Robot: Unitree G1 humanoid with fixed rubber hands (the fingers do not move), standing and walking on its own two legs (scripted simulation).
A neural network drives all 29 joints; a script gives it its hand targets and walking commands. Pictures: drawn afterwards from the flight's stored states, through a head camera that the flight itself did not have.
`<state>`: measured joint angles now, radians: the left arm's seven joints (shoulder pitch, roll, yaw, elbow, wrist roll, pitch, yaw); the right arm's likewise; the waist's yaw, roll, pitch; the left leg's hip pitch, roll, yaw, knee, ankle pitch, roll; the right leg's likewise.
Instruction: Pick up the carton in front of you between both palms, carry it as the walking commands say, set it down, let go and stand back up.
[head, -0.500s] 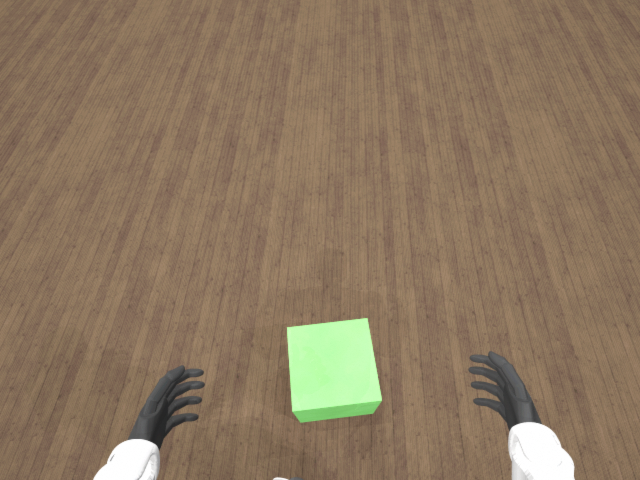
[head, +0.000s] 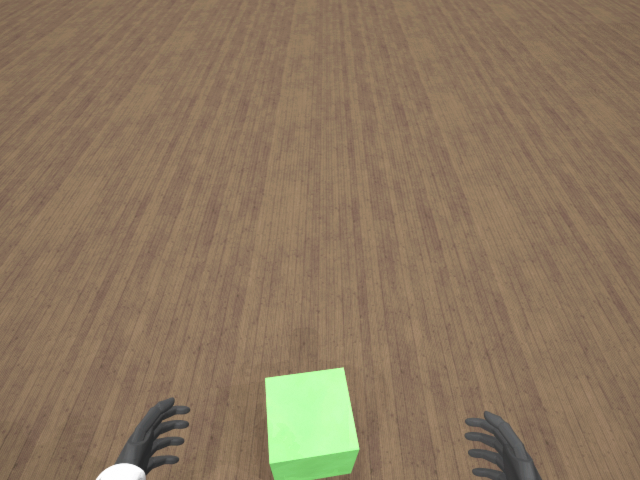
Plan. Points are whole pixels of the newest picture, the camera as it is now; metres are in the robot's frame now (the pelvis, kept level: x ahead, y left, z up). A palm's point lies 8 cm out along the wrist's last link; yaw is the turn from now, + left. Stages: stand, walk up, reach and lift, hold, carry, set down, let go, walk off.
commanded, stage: let go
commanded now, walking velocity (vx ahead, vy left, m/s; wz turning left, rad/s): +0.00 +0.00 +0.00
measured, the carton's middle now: (309, 427) +0.38 +0.03 -0.65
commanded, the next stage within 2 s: stand in 0.10 s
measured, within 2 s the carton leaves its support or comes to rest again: neither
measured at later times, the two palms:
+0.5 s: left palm out of the picture +0.12 +0.28 -0.12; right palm out of the picture +0.13 -0.24 -0.11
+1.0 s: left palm out of the picture +0.04 +0.28 -0.14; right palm out of the picture +0.09 -0.23 -0.13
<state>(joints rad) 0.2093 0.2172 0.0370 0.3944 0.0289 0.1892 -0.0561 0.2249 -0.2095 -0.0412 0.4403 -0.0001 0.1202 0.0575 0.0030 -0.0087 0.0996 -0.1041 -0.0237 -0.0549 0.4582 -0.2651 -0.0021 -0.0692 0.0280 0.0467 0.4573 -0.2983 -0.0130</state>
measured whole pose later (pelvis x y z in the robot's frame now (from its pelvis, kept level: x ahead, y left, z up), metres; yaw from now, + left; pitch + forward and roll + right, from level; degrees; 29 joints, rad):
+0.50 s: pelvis +0.05 +0.02 -0.01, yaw +2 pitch +4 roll +0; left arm 0.32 0.28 0.01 0.73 0.02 -0.05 0.03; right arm 0.35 -0.25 -0.01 0.73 -0.02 -0.05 -0.02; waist 0.01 -0.03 -0.09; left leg -0.28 -0.05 -0.06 0.59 -0.38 0.02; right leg -0.22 -0.01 0.01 0.57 -0.41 0.01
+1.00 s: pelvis +0.05 +0.02 -0.01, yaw +3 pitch +2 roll +0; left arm 0.38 0.25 -0.01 0.92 0.02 0.00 0.05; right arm 0.37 -0.23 0.01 0.87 -0.01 -0.01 -0.04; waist 0.01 -0.02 -0.04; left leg -0.23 -0.06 -0.08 0.59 -0.38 0.03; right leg -0.15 -0.02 -0.02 0.53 -0.41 0.02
